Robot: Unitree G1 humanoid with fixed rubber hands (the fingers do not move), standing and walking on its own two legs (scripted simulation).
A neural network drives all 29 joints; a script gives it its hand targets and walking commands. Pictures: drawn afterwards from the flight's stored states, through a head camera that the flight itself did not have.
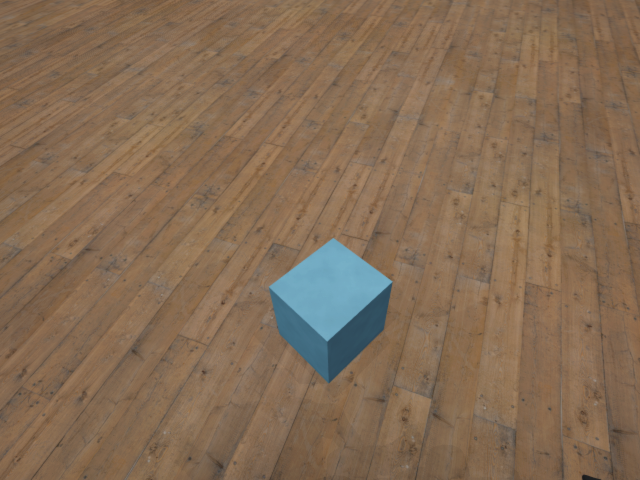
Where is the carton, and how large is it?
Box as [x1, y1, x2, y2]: [269, 238, 392, 382]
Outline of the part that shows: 333,238 269,286 279,333 328,382 383,329 392,282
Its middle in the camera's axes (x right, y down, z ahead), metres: +0.04 +0.23 +1.25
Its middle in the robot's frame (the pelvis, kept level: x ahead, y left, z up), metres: +0.72 +0.03 -0.62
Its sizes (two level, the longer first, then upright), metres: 0.272 0.247 0.292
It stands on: the floor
